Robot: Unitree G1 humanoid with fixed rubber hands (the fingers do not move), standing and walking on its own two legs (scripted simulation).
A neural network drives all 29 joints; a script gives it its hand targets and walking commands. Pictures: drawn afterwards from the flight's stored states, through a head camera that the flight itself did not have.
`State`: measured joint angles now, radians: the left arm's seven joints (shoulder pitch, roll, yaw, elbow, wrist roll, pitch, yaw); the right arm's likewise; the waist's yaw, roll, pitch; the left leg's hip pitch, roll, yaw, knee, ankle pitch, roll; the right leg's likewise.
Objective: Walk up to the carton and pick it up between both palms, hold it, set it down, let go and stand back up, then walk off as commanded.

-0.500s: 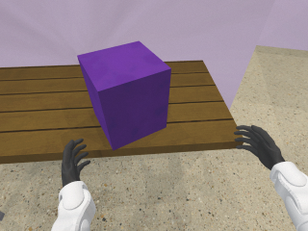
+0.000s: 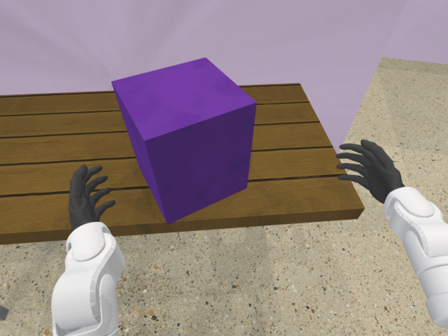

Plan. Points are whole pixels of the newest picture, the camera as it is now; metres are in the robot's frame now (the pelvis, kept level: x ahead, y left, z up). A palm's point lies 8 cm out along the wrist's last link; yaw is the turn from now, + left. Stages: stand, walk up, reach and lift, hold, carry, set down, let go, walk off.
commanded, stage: reach and lift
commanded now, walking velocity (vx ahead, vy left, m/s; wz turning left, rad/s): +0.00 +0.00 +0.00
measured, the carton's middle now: (186, 140) +0.50 +0.08 +0.07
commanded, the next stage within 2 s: none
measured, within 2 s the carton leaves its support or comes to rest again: neither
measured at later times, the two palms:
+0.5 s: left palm (82, 193) +0.28 +0.20 +0.17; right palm (371, 127) +0.39 -0.23 +0.20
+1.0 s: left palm (75, 146) +0.34 +0.22 +0.20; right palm (339, 85) +0.46 -0.19 +0.23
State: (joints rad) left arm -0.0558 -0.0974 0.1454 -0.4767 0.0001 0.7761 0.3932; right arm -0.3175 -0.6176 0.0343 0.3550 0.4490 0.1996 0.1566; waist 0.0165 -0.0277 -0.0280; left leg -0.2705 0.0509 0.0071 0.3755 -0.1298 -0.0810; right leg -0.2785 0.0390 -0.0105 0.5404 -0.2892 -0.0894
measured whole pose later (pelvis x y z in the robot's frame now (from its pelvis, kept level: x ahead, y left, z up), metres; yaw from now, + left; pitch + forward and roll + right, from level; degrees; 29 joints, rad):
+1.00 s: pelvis +0.01 -0.01 +0.00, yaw +0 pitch +2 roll +2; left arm -0.64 0.00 0.33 0.03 0.00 0.80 0.36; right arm -1.00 -0.60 0.21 0.72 0.49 0.36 0.12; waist 0.13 0.04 -0.03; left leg -0.27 0.07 0.01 0.37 -0.14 -0.09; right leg -0.28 0.06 -0.01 0.53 -0.29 -0.09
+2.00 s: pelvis +0.01 +0.00 +0.00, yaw +0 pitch +8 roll +2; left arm -0.94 0.08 0.33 0.64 -0.05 0.48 0.29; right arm -1.26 -0.52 0.27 1.08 0.52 0.28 0.12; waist 0.19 0.03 -0.03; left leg -0.38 0.07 0.01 0.37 -0.13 -0.09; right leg -0.38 0.06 -0.01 0.52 -0.27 -0.08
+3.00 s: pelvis +0.01 +0.00 +0.00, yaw +0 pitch +14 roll +2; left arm -0.90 -0.03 0.37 0.77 -0.03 0.19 0.29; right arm -1.14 -0.34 0.24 1.11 0.40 0.08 0.03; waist 0.21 0.02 -0.10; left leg -0.52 0.07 0.00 0.38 -0.12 -0.09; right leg -0.51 0.06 -0.01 0.52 -0.26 -0.08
